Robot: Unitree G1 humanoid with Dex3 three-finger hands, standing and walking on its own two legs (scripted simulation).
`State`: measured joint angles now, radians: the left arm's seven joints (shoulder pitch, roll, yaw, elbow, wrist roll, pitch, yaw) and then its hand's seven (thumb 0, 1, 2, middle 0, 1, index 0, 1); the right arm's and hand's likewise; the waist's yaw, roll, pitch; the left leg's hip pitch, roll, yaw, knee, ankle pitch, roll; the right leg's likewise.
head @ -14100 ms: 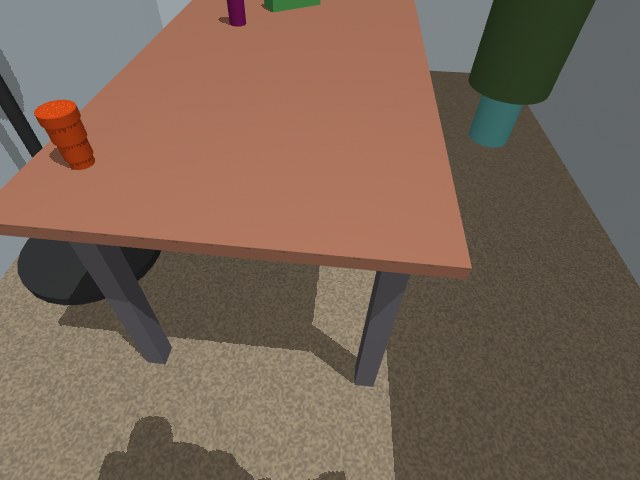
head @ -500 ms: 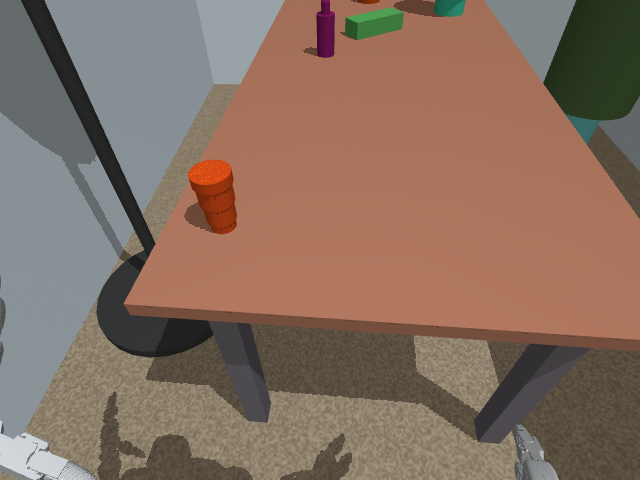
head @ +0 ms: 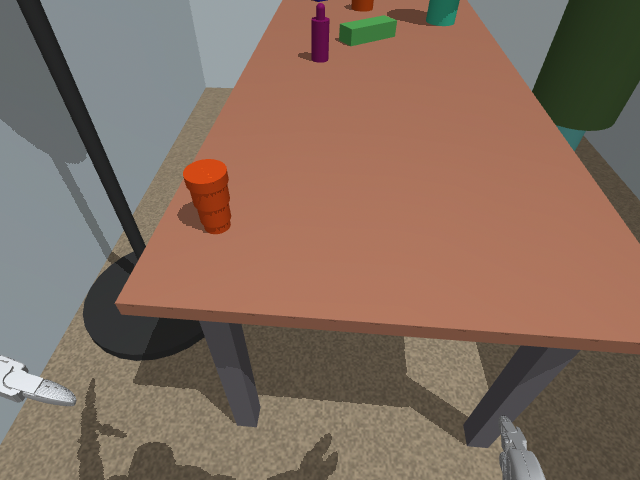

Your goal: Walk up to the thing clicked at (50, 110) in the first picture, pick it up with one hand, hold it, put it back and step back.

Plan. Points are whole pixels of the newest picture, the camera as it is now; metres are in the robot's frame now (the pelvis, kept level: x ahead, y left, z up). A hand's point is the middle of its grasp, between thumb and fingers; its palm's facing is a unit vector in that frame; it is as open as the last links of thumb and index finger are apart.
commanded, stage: go down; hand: left
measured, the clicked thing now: (211, 200) +0.58 +0.20 +0.03
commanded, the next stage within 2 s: none
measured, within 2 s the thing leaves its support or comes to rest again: neither
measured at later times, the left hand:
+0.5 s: hand (32, 262) +0.33 +0.33 +0.14, palm faces +0.15 -0.99 -0.05, open 17.5 cm
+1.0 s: hand (31, 214) +0.39 +0.36 +0.16, palm faces +0.14 -0.99 +0.02, open 17.8 cm
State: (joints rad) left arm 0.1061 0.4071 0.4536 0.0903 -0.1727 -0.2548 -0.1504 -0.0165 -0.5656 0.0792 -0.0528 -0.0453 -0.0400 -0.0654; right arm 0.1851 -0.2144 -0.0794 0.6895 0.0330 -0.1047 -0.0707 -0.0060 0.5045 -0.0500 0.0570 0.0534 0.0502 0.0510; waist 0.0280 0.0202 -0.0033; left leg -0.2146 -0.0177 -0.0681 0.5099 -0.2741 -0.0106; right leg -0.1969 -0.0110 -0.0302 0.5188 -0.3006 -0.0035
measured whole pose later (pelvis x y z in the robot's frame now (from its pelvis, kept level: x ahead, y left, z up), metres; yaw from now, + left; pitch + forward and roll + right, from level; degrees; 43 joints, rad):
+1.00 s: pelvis +0.00 +0.01 +0.00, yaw -2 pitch +7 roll -1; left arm -0.64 0.79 0.57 1.04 -0.22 -0.08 -0.54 -0.02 -0.61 0.10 -0.03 -0.04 -0.02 -0.06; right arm 0.21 -0.25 0.05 0.67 0.01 -0.22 -0.14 -0.01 0.54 -0.05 0.06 0.05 0.05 0.05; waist -0.07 -0.01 -0.07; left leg -0.41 0.00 -0.04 0.56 -0.27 0.00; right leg -0.39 0.00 0.00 0.52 -0.26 0.01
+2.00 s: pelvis +0.01 +0.02 -0.02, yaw -3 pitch +15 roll -2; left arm -0.82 0.96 0.62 1.23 -0.14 -0.12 -0.55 -0.02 -0.60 0.10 -0.04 -0.05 -0.03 -0.07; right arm 0.22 -0.26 0.06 0.54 0.00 -0.20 -0.12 -0.01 0.54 -0.05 0.06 0.05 0.05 0.05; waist -0.12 -0.01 -0.12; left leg -0.62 0.01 -0.04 0.73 -0.37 0.01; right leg -0.57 0.02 -0.01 0.65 -0.33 0.02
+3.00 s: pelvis +0.02 +0.03 -0.04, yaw -4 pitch +19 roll -4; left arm -0.89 0.96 0.56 1.28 -0.12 -0.12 -0.53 -0.02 -0.54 0.11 -0.04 -0.04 -0.02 -0.08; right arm 0.28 -0.24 0.10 0.40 -0.01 -0.16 -0.05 -0.01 0.55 -0.05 0.06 0.06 0.05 0.05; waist -0.14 0.00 -0.15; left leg -0.77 0.02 -0.05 0.88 -0.44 0.02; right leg -0.70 0.03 -0.01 0.76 -0.38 0.03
